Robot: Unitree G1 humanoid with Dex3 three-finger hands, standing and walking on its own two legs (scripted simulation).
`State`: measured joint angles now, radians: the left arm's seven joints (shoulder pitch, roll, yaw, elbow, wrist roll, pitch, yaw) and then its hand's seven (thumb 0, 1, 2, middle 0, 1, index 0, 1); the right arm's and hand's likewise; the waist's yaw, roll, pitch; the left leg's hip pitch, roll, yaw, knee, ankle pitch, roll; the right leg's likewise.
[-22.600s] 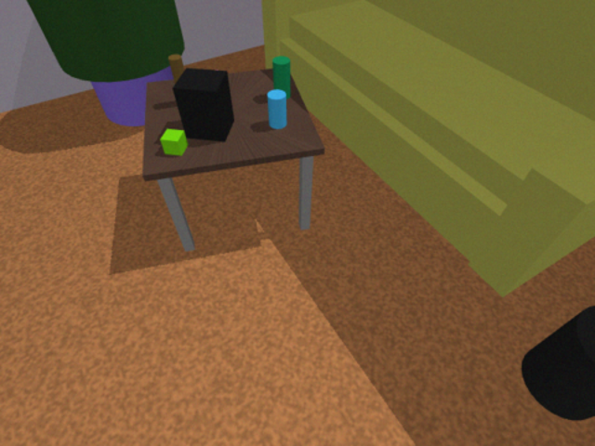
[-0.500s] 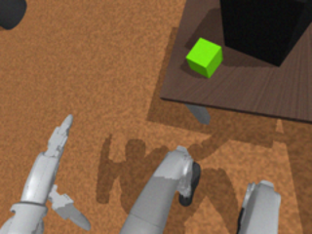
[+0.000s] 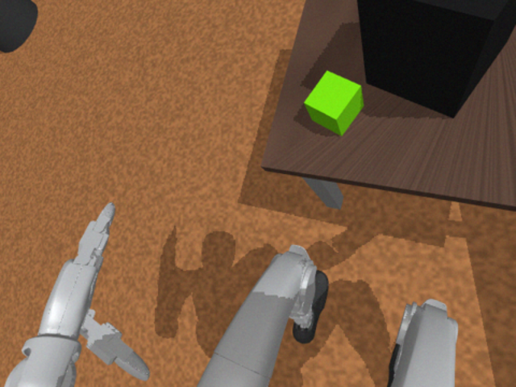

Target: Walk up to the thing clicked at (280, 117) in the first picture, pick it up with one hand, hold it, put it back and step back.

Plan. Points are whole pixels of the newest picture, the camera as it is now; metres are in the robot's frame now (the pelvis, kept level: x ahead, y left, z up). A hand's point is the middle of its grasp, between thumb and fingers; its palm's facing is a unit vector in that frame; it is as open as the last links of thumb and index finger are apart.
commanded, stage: withdraw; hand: right
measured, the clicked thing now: out of the picture +0.58 -0.30 -0.04
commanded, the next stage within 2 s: rise in 0.06 s
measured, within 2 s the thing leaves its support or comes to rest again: neither
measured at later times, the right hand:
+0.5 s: hand out of the picture +0.53 -0.40 +0.08, palm faces +0.51 +0.84 -0.19, open 16.7 cm
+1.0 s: hand out of the picture +0.36 -0.30 +0.07, palm faces +0.16 +0.96 -0.21, open 16.7 cm
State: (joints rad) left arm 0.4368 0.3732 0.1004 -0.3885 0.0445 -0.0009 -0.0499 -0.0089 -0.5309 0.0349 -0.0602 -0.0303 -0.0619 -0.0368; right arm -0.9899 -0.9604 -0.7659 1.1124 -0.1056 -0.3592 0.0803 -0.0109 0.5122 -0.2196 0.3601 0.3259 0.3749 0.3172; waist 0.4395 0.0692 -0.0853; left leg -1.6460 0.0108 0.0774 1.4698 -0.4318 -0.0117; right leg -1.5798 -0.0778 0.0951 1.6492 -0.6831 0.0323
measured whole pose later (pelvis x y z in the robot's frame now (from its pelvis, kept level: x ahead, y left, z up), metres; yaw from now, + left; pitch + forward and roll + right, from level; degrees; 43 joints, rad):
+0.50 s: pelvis +0.02 -0.01 +0.08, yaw -2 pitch +28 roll +6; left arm 0.44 0.33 -0.01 -0.23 0.02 0.05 -0.06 -0.01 -0.39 0.13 -0.07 -0.06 -0.07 -0.06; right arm -0.95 -0.94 -0.64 1.30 -0.14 -0.10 0.00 -0.01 0.47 -0.12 0.14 0.13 0.15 0.12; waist 0.31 0.04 -0.10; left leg -1.26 0.01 0.08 1.14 -0.37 -0.02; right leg -1.22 -0.07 0.08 1.32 -0.59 0.02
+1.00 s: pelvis +0.07 -0.02 +0.15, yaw -5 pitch +16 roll +4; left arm 0.39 0.27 -0.09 0.11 -0.03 0.07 0.02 0.01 0.81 0.84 -0.18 -0.27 -0.19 -0.27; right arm -0.24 -0.45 -0.26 0.70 0.01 0.24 0.15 0.00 0.39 -0.14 0.08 0.09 0.08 0.08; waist 0.09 0.00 -0.14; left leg -0.79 0.04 0.07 0.88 -0.36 -0.03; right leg -0.74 -0.05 0.05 1.00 -0.54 0.01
